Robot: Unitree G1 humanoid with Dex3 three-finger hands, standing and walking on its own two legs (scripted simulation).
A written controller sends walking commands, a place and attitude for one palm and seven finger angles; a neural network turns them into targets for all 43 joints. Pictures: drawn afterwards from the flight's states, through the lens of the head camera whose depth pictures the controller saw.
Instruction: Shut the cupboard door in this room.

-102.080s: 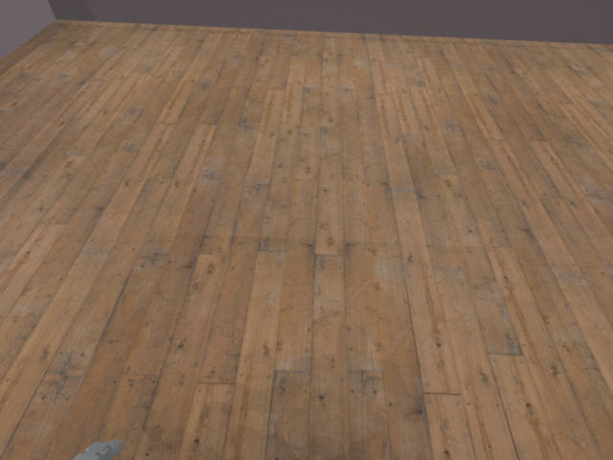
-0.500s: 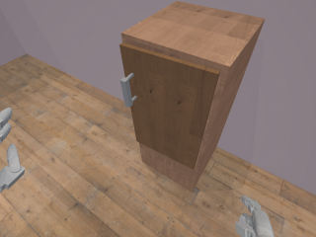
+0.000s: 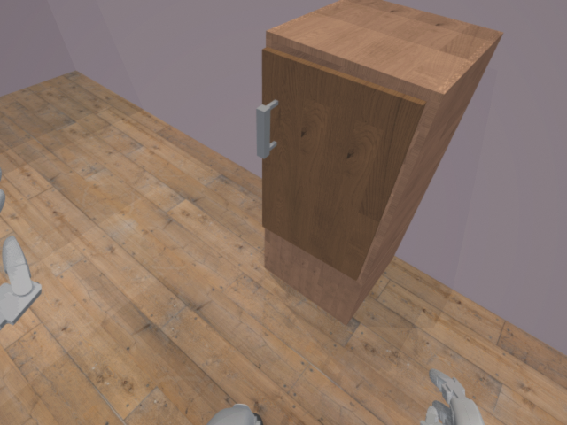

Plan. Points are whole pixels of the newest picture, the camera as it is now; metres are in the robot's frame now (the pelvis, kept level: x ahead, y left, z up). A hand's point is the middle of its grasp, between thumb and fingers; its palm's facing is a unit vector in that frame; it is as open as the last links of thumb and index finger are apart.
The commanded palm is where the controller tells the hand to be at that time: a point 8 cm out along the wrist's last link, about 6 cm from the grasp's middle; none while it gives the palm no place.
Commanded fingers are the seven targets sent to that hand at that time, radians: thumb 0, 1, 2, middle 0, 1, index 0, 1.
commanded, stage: step back with the hand held close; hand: left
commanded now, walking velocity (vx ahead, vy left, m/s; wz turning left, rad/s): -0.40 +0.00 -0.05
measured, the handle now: (268, 129) +0.75 +0.10 +0.00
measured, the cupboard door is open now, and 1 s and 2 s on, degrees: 3 3 3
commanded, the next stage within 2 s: stop stepping back and stand still in 0.18 s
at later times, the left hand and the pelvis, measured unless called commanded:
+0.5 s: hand out of the picture +0.08 +0.32 +0.19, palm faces +0.50 -0.80 -0.34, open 7.4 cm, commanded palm +0.00 +0.34 +0.19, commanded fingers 0.00 0.90 0.90 -0.20 -0.30 -0.20 -0.30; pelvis -0.13 +0.04 +0.01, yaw +1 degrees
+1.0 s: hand out of the picture +0.02 +0.32 +0.18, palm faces +0.44 -0.81 -0.39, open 7.4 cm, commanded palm -0.05 +0.36 +0.19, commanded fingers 0.00 0.90 0.90 -0.20 -0.30 -0.20 -0.30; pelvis -0.20 +0.07 +0.01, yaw -2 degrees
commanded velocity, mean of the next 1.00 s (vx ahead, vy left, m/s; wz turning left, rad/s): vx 0.05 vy -0.05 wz -0.02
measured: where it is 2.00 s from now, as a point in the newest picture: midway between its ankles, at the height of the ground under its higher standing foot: outside the picture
